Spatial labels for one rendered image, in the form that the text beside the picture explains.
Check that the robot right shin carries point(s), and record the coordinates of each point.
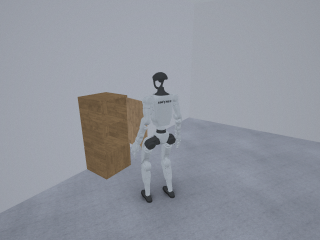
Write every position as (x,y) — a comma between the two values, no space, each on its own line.
(167,172)

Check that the robot right hand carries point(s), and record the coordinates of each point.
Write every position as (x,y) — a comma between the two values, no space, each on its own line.
(178,138)

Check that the cupboard door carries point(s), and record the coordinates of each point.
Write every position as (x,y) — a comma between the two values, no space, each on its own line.
(134,115)

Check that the robot left foot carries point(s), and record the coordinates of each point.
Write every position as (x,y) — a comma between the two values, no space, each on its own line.
(147,198)

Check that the left robot upper arm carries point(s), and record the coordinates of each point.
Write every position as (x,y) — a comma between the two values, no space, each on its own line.
(147,101)

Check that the right robot upper arm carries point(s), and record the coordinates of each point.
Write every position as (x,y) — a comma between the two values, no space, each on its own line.
(175,104)

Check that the robot left hand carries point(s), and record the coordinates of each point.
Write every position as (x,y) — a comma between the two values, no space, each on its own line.
(135,149)

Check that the robot left forearm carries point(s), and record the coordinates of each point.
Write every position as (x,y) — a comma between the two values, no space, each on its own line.
(141,132)

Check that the robot right forearm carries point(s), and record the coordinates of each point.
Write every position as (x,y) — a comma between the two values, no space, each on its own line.
(177,126)

